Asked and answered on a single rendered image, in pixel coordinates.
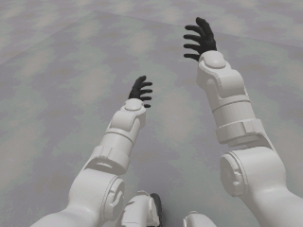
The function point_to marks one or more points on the right robot forearm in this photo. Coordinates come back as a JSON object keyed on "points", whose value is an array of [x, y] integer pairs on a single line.
{"points": [[230, 104]]}

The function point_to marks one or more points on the robot right upper arm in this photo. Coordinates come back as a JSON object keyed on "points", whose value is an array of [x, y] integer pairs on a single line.
{"points": [[257, 176]]}

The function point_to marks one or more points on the left robot thigh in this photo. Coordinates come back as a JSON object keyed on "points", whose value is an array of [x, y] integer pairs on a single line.
{"points": [[137, 212]]}

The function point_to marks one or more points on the robot right hand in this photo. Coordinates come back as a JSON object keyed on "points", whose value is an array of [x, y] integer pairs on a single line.
{"points": [[206, 39]]}

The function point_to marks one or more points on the robot left upper arm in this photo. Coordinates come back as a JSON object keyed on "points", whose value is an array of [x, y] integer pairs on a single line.
{"points": [[95, 198]]}

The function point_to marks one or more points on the left robot forearm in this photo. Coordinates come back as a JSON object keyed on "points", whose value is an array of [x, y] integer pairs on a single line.
{"points": [[113, 153]]}

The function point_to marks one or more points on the robot left hand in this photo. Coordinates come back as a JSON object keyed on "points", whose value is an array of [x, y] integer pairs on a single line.
{"points": [[136, 92]]}

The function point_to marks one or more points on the robot left foot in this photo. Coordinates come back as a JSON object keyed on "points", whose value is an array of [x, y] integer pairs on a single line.
{"points": [[158, 205]]}

